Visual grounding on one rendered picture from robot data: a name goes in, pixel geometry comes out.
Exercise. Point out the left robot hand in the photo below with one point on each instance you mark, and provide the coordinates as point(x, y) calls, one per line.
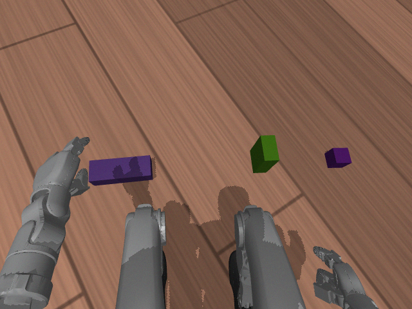
point(61, 167)

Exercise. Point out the right robot arm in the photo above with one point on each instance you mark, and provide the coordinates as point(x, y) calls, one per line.
point(358, 301)

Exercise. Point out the left robot arm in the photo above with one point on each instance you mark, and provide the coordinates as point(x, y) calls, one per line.
point(25, 279)

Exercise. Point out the right robot foot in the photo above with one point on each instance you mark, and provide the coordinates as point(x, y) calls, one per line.
point(234, 280)

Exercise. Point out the right robot hand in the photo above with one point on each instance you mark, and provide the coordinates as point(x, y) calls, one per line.
point(334, 287)

